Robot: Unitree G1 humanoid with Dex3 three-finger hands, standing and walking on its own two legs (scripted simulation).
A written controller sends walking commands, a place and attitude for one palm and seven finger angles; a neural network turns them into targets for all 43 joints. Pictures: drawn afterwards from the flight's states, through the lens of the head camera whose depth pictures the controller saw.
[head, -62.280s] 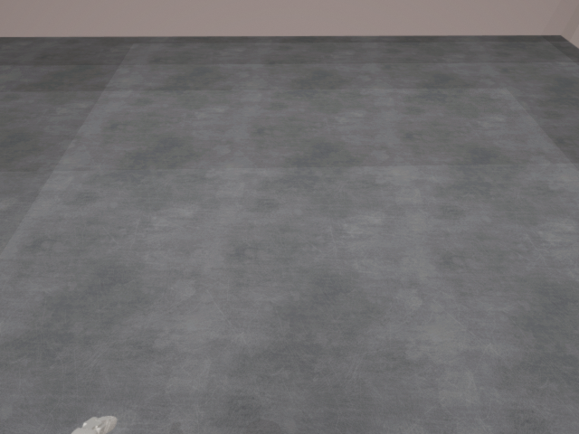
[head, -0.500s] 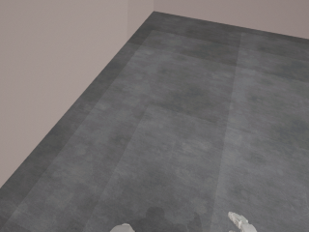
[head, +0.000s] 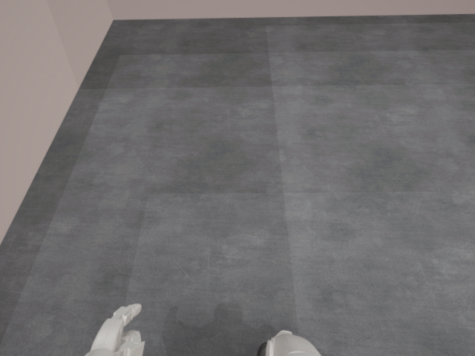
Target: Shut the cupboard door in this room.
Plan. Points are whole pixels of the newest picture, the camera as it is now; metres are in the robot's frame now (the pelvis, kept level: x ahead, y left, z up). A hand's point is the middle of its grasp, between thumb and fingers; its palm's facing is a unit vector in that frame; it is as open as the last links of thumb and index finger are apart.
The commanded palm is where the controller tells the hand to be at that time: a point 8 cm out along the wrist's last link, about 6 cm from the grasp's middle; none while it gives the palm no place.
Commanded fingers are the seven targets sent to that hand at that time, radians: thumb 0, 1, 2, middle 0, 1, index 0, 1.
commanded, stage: walk around to get in front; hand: left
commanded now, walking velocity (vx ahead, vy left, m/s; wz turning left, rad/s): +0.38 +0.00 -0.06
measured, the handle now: out of the picture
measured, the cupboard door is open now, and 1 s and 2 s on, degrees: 99 99 99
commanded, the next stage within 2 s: walk to a spot facing it in 1.26 s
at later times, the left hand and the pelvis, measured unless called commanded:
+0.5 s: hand (149, 344) +0.16 +0.18 -0.17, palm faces +0.08 -0.99 -0.15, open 7.4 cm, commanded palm none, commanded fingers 0.00 0.90 0.90 -0.20 -0.30 -0.20 -0.30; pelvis +0.24 +0.02 +0.00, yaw -1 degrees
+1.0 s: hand (195, 156) +0.60 +0.13 -0.14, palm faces -0.05 -0.97 -0.24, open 7.3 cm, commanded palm none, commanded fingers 0.00 0.90 0.90 -0.20 -0.30 -0.20 -0.30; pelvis +0.47 -0.06 +0.01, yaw -3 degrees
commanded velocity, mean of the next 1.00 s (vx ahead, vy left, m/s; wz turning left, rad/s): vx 0.38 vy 0.00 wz -0.02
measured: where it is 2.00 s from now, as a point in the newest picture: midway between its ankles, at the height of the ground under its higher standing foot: (256, 206)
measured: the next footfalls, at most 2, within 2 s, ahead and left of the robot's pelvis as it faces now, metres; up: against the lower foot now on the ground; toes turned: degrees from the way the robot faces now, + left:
left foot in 0.46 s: +0.36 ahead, +0.12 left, +0.00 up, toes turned +8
right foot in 0.90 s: +0.56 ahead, -0.16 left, +0.00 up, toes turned -15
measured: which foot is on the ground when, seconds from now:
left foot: up 0.00-0.44, down 0.46-0.90, up 0.92-1.00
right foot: down 0.00-0.46, up 0.48-0.88, down 0.90-1.00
